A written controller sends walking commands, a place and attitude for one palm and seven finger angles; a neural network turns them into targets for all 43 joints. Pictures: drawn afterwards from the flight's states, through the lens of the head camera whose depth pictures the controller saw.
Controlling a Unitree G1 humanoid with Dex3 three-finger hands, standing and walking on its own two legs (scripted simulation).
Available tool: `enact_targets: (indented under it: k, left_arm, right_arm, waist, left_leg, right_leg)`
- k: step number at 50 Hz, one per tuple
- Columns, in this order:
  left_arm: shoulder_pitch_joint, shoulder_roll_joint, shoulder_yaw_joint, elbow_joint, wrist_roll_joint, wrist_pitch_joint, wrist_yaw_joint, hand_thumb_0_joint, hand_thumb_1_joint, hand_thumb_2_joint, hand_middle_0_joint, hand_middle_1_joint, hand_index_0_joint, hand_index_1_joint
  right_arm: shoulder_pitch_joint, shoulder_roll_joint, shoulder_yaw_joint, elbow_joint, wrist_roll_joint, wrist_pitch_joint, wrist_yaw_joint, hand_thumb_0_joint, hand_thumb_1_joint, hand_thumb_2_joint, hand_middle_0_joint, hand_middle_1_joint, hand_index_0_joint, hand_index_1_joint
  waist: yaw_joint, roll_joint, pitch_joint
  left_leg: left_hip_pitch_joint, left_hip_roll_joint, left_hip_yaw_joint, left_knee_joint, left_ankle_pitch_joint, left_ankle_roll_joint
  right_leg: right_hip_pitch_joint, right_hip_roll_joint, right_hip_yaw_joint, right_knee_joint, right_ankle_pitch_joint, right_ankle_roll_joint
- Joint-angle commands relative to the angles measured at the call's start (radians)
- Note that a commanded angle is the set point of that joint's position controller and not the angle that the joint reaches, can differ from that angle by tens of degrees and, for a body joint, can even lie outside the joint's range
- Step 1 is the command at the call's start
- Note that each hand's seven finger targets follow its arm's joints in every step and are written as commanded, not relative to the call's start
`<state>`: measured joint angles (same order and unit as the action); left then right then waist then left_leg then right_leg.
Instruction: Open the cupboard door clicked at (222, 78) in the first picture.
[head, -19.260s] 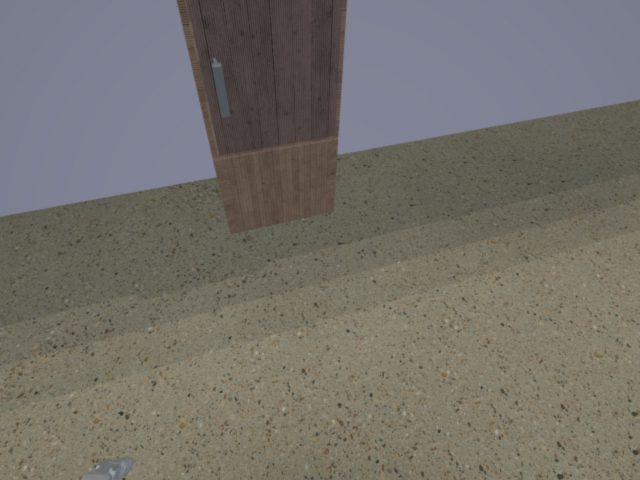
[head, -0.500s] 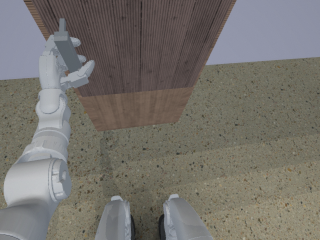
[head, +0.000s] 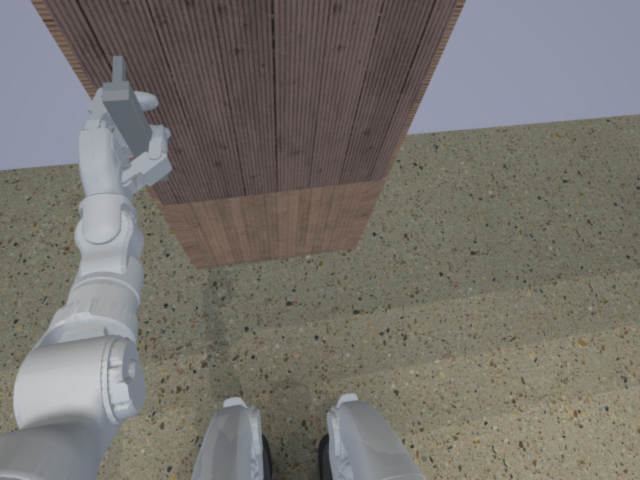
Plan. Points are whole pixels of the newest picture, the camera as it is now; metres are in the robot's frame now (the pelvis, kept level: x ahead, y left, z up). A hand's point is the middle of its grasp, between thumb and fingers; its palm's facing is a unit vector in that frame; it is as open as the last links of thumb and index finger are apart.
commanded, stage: pull the door open along its arc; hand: left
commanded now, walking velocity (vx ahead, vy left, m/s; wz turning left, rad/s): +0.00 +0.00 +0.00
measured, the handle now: (140, 124) +0.56 +0.18 +0.03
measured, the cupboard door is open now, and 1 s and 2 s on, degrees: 1 38 38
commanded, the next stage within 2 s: open thumb and fingers to let go in 0.78 s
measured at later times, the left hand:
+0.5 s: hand (225, 269) +0.35 +0.08 +0.04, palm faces +0.36 -0.93 +0.09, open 6.5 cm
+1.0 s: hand (283, 316) +0.30 +0.02 +0.03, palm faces +0.40 -0.92 -0.06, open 6.6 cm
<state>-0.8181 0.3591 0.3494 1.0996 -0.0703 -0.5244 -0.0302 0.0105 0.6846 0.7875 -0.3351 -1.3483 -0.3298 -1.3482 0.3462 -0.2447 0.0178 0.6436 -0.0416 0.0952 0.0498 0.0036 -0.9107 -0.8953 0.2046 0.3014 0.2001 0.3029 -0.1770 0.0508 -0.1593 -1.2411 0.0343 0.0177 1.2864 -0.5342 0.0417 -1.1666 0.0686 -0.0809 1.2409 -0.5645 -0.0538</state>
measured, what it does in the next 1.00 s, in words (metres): shifts its weight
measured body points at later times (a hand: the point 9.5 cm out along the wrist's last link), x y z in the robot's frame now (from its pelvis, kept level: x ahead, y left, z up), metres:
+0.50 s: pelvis +0.02 -0.01 +0.02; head +0.12 +0.00 +0.46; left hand +0.33 +0.13 +0.04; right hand +0.19 -0.23 -0.10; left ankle +0.03 +0.09 -0.62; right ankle +0.00 -0.09 -0.62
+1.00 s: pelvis +0.01 -0.07 +0.01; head +0.09 -0.09 +0.46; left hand +0.27 +0.07 +0.04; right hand +0.22 -0.26 -0.10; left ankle +0.03 +0.09 -0.62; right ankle +0.00 -0.09 -0.62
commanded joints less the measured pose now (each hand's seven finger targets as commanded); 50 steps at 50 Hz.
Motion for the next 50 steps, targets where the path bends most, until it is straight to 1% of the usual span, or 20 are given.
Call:
enact_targets:
  k: [1,6,8,11,12,13,15,18,21,25,27,29,31,34,36,38,42,44,48,50]
  left_arm:
    - [-0.21,0.143,-0.021,-0.293,-0.013,-0.084,-0.023,0.0,0.9,0.9,-0.4,-1.35,-0.4,-1.35]
    - [0.047,0.04,-0.083,-0.448,-0.045,-0.073,-0.024,0.0,0.9,0.9,-0.4,-1.35,-0.4,-1.35]
    - [0.172,-0.002,-0.118,-0.53,-0.056,-0.072,-0.022,0.0,0.9,0.9,-0.4,-1.35,-0.4,-1.35]
    - [0.322,-0.089,-0.205,-0.645,-0.067,-0.065,-0.017,0.0,0.9,0.9,-0.4,-1.35,-0.4,-1.35]
    - [0.363,-0.105,-0.223,-0.686,-0.069,-0.066,-0.013,0.0,0.9,0.9,-0.4,-1.35,-0.4,-1.35]
    - [0.398,-0.159,-0.09,-0.736,-0.141,-0.058,0.142,0.0,0.9,0.9,-0.4,-1.35,-0.4,-1.35]
    - [0.509,-0.302,-0.241,-0.771,-0.088,-0.036,0.264,0.0,0.9,0.9,-0.4,-1.35,-0.4,-1.35]
    - [0.615,-0.355,-0.302,-0.854,-0.016,-0.039,0.395,0.0,0.9,0.9,-0.4,-1.35,-0.4,-1.35]
    - [0.665,-0.427,-0.382,-0.877,0.1,-0.035,0.527,0.0,0.9,0.9,-0.4,-1.35,-0.4,-1.35]
    - [0.708,-0.482,-0.436,-0.891,0.223,0.001,0.619,0.0,0.9,0.9,-0.4,-1.35,-0.4,-1.35]
    - [0.766,-0.512,-0.47,-0.925,0.245,0.024,0.634,0.0,0.9,0.9,-0.4,-1.35,-0.4,-1.35]
    - [0.816,-0.589,-0.547,-0.964,0.221,0.053,0.623,0.0,0.9,0.9,-0.4,-1.35,-0.4,-1.35]
    - [0.923,-0.629,-0.581,-1.013,0.187,0.082,0.613,0.0,0.9,0.9,-0.4,-1.35,-0.4,-1.35]
    - [1.06,-0.647,-0.616,-1.088,0.159,0.12,0.592,0.0,0.9,0.9,-0.4,-1.35,-0.4,-1.35]
    - [1.096,-0.652,-0.637,-1.125,0.163,0.134,0.586,0.0,0.9,0.9,-0.4,-1.35,-0.4,-1.35]
    - [1.054,-0.663,-0.665,-1.115,0.18,0.147,0.586,0.0,0.9,0.9,-0.4,-1.35,-0.4,-1.35]
    - [0.937,-0.59,-0.612,-1.066,0.199,0.144,0.599,0.0,0.9,0.9,-0.4,-1.35,-0.4,-1.35]
    - [0.799,-0.543,-0.564,-1.038,0.197,0.126,0.616,0.0,0.9,0.9,-0.4,-1.35,-0.4,-1.35]
    - [0.816,-0.549,-0.528,-1.015,0.168,0.099,0.623,0.0,0.62,0.78,-0.38,-1.32,-0.38,-1.32]
    - [0.838,-0.549,-0.52,-1.016,0.157,0.092,0.623,0.0,0.48,0.72,-0.37,-1.305,-0.37,-1.305]
  right_arm:
    - [0.14,-0.162,-0.068,-0.079,0.011,-0.008,-0.005,0.0,-0.9,-0.9,0.2,0.3,0.2,0.3]
    - [0.107,-0.147,-0.078,-0.113,0.025,-0.013,0.003,0.0,-0.9,-0.9,0.2,0.3,0.2,0.3]
    - [0.088,-0.141,-0.08,-0.129,0.029,-0.019,0.009,0.0,-0.9,-0.9,0.2,0.3,0.2,0.3]
    - [0.056,-0.13,-0.084,-0.154,0.036,-0.027,0.015,0.0,-0.9,-0.9,0.2,0.3,0.2,0.3]
    - [0.05,-0.129,-0.085,-0.162,0.035,-0.034,0.014,0.0,-0.9,-0.9,0.2,0.3,0.2,0.3]
    - [0.019,-0.104,-0.085,-0.17,0.022,-0.04,0.012,0.0,-0.9,-0.9,0.2,0.3,0.2,0.3]
    - [0.0,-0.093,-0.082,-0.173,0.014,-0.053,0.029,0.0,-0.9,-0.9,0.2,0.3,0.2,0.3]
    - [-0.025,-0.085,-0.088,-0.18,-0.005,-0.062,0.043,0.0,-0.9,-0.9,0.2,0.3,0.2,0.3]
    - [-0.067,-0.066,-0.085,-0.187,-0.021,-0.072,0.051,0.0,-0.9,-0.9,0.2,0.3,0.2,0.3]
    - [-0.135,-0.036,-0.066,-0.197,-0.041,-0.094,0.032,0.0,-0.9,-0.9,0.2,0.3,0.2,0.3]
    - [-0.162,-0.025,-0.06,-0.208,-0.046,-0.108,0.02,0.0,-0.9,-0.9,0.2,0.3,0.2,0.3]
    - [-0.198,-0.016,-0.052,-0.212,-0.036,-0.121,0.018,0.0,-0.9,-0.9,0.2,0.3,0.2,0.3]
    - [-0.227,-0.009,-0.047,-0.224,-0.029,-0.134,0.015,0.0,-0.9,-0.9,0.2,0.3,0.2,0.3]
    - [-0.251,0.002,-0.034,-0.233,-0.022,-0.15,0.013,0.0,-0.9,-0.9,0.2,0.3,0.2,0.3]
    - [-0.259,0.01,-0.026,-0.229,-0.02,-0.165,0.011,0.0,-0.9,-0.9,0.2,0.3,0.2,0.3]
    - [-0.266,0.011,-0.018,-0.225,-0.02,-0.176,0.009,0.0,-0.9,-0.9,0.2,0.3,0.2,0.3]
    - [-0.252,0.008,-0.017,-0.214,-0.024,-0.19,-0.01,0.0,-0.9,-0.9,0.2,0.3,0.2,0.3]
    - [-0.241,0.005,-0.021,-0.191,-0.03,-0.197,-0.021,0.0,-0.9,-0.9,0.2,0.3,0.2,0.3]
    - [-0.241,0.01,-0.033,-0.187,-0.035,-0.213,-0.027,0.0,-0.9,-0.9,0.2,0.3,0.2,0.3]
    - [-0.228,0.008,-0.039,-0.183,-0.034,-0.219,-0.029,0.0,-0.9,-0.9,0.2,0.3,0.2,0.3]
  waist:
    - [0.047,0.075,-0.577]
    - [0.082,0.008,-0.545]
    - [0.107,0.031,-0.541]
    - [0.108,-0.032,-0.474]
    - [0.116,-0.018,-0.466]
    - [0.183,-0.007,-0.454]
    - [0.151,-0.015,-0.411]
    - [0.159,-0.067,-0.421]
    - [0.162,-0.073,-0.392]
    - [0.173,-0.07,-0.371]
    - [0.185,-0.075,-0.39]
    - [0.18,-0.069,-0.383]
    - [0.188,-0.114,-0.382]
    - [0.195,-0.134,-0.36]
    - [0.184,-0.147,-0.328]
    - [0.161,-0.11,-0.269]
    - [0.143,-0.105,-0.213]
    - [0.121,-0.132,-0.209]
    - [0.155,-0.151,-0.304]
    - [0.154,-0.18,-0.326]
  left_leg:
    - [0.478,-0.02,-0.068,-0.138,0.463,-0.016]
    - [0.467,-0.028,-0.041,-0.172,0.487,-0.011]
    - [0.496,-0.029,-0.035,-0.183,0.519,-0.014]
    - [0.469,-0.034,-0.024,-0.2,0.491,-0.009]
    - [0.483,-0.034,-0.024,-0.201,0.506,-0.01]
    - [0.478,-0.031,-0.01,-0.214,0.515,-0.023]
    - [0.502,-0.029,-0.021,-0.208,0.526,-0.034]
    - [0.508,-0.029,-0.03,-0.199,0.558,-0.037]
    - [0.482,-0.035,-0.036,-0.192,0.508,-0.039]
    - [0.452,-0.046,-0.038,-0.188,0.431,-0.037]
    - [0.459,-0.049,-0.036,-0.189,0.413,-0.035]
    - [0.488,-0.051,-0.032,-0.204,0.385,-0.035]
    - [0.492,-0.054,-0.032,-0.216,0.353,-0.036]
    - [0.469,-0.06,-0.034,-0.22,0.329,-0.04]
    - [0.446,-0.063,-0.039,-0.211,0.309,-0.043]
    - [0.423,-0.066,-0.048,-0.199,0.275,-0.043]
    - [0.343,-0.073,-0.061,-0.159,0.203,-0.049]
    - [0.284,-0.073,-0.065,-0.121,0.168,-0.052]
    - [0.215,-0.079,-0.065,-0.093,0.158,-0.059]
    - [0.197,-0.079,-0.068,-0.094,0.159,-0.062]
  right_leg:
    - [0.295,0.0,0.07,-0.162,0.478,0.029]
    - [0.401,-0.007,0.076,-0.187,0.579,0.034]
    - [0.414,-0.011,0.073,-0.186,0.61,0.031]
    - [0.457,-0.018,0.077,-0.204,0.645,0.038]
    - [0.455,-0.02,0.074,-0.199,0.651,0.033]
    - [0.457,-0.023,0.057,-0.2,0.64,0.033]
    - [0.412,-0.025,0.04,-0.197,0.611,0.033]
    - [0.422,-0.029,0.038,-0.179,0.634,0.03]
    - [0.395,-0.032,0.036,-0.164,0.579,0.026]
    - [0.381,-0.037,0.032,-0.159,0.511,0.016]
    - [0.399,-0.038,0.038,-0.173,0.498,0.012]
    - [0.411,-0.043,0.036,-0.201,0.489,0.016]
    - [0.453,-0.048,0.04,-0.227,0.496,0.025]
    - [0.504,-0.065,0.059,-0.25,0.563,0.04]
    - [0.512,-0.079,0.076,-0.263,0.605,0.052]
    - [0.471,-0.089,0.094,-0.274,0.575,0.055]
    - [0.434,-0.114,0.168,-0.303,0.487,0.062]
    - [0.428,-0.137,0.224,-0.315,0.456,0.075]
    - [0.517,-0.165,0.282,-0.308,0.504,0.086]
    - [0.559,-0.175,0.299,-0.312,0.544,0.093]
